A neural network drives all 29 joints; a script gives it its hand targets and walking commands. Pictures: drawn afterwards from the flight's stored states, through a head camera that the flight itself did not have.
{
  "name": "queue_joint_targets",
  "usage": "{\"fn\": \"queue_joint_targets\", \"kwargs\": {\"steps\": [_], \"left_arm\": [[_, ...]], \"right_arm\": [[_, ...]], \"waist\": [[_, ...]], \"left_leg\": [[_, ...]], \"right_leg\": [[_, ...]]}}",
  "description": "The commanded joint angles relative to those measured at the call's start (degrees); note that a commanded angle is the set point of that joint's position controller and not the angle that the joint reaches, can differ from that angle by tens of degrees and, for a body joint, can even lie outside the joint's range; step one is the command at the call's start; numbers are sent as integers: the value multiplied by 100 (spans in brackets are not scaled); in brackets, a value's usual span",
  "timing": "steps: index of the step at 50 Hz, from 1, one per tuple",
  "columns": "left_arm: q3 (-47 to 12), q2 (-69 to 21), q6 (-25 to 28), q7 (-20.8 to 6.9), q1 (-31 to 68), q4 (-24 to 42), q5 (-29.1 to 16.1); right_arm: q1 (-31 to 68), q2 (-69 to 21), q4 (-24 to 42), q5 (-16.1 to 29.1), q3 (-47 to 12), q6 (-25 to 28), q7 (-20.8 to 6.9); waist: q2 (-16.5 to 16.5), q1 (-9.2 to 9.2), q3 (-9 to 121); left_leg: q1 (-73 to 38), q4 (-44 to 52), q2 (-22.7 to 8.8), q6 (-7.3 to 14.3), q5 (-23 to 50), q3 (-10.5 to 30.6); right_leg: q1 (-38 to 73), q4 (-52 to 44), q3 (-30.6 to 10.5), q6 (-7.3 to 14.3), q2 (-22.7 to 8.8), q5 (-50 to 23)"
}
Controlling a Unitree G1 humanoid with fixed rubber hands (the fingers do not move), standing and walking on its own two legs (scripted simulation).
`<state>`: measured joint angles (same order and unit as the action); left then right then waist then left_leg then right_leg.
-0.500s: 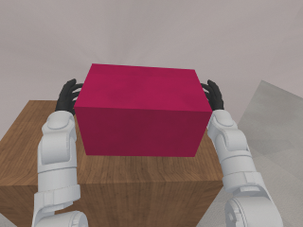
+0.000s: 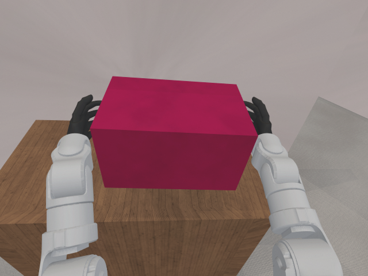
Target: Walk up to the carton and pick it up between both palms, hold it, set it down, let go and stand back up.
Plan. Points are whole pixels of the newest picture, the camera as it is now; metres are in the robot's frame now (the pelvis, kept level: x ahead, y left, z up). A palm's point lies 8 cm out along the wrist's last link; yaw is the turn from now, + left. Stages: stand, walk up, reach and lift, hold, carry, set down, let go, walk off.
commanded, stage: hold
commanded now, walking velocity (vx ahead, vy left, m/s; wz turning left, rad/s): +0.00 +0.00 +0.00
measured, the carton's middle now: (174, 133) +0.38 +0.01 +0.15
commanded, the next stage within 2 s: none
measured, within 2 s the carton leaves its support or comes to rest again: neither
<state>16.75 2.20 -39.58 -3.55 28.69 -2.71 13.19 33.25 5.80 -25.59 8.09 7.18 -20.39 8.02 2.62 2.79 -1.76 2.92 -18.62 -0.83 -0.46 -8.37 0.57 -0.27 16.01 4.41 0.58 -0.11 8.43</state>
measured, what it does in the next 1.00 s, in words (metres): stands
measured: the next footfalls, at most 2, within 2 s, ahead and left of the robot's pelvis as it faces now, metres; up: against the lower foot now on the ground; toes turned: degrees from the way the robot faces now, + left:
none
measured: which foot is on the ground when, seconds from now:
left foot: down 0.00-1.00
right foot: down 0.00-1.00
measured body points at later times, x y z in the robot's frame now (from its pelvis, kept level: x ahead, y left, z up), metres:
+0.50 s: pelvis +0.00 +0.00 +0.00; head -0.03 +0.02 +0.45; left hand +0.36 +0.19 +0.17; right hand +0.37 -0.18 +0.17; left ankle +0.03 +0.12 -0.75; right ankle +0.01 -0.11 -0.75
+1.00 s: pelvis +0.00 +0.00 +0.00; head -0.04 +0.02 +0.45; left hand +0.36 +0.19 +0.18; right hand +0.37 -0.18 +0.17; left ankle +0.03 +0.12 -0.75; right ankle +0.01 -0.11 -0.75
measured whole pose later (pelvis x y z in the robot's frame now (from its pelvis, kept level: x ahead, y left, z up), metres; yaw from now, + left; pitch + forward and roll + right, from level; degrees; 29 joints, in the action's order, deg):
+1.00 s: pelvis +0.00 +0.00 +0.00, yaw +0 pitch -8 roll -1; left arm 16.6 2.0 -40.3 -3.7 27.8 -1.3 13.6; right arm 32.5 5.8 -24.6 8.2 6.6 -20.6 8.1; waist 2.7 2.9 -2.1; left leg 2.2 -18.5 -0.8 -0.4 -8.5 0.5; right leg 0.5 15.9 4.4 0.5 -0.1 8.6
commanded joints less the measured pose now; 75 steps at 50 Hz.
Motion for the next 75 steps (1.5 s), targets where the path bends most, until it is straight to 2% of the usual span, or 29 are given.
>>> {"fn": "queue_joint_targets", "kwargs": {"steps": [1,13,21,46,75], "left_arm": [[-2547,-2462,310,-860,3923,827,-932],[-2669,-2461,275,-853,3794,1015,-975],[-2669,-2437,263,-852,3775,1184,-975],[-2570,-2419,243,-893,3824,961,-908],[-2612,-2397,268,-886,3771,1123,-900]], "right_arm": [[4617,-2625,2073,581,-2249,498,-958],[4482,-2528,2207,623,-2289,475,-939],[4433,-2526,2300,657,-2353,445,-931],[4491,-2529,2125,571,-2240,456,-950],[4417,-2510,2167,583,-2285,522,-951]], "waist": [[-340,30,2514],[-402,87,2497],[-395,41,2542],[-359,48,2369],[-407,64,2460]], "left_leg": [[-604,133,370,-117,1349,-225],[-667,79,349,-165,1556,-199],[-708,72,347,-174,1686,-196],[-593,165,357,-134,1338,-229],[-712,94,353,-162,1575,-221]], "right_leg": [[481,-183,-10,-126,252,-822],[467,-167,8,-108,273,-929],[531,-145,-12,-113,284,-1044],[494,-198,4,-110,253,-786],[547,-166,19,-108,255,-959]]}}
